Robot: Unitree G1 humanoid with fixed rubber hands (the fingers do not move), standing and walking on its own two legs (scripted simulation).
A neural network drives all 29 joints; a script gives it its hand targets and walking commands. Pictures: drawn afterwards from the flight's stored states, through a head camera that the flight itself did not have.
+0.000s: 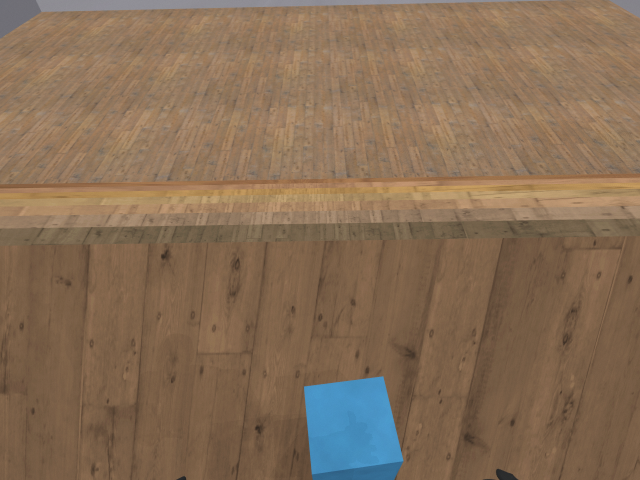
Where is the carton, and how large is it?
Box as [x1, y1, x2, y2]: [304, 376, 402, 479]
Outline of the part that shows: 382,376 304,386 311,470 313,479 394,478 402,462 402,457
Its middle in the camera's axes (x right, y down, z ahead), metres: +0.07 +0.53 +1.03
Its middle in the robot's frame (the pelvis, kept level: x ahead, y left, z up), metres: +0.38 -0.04 -0.64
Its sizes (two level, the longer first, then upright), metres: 0.210 0.200 0.250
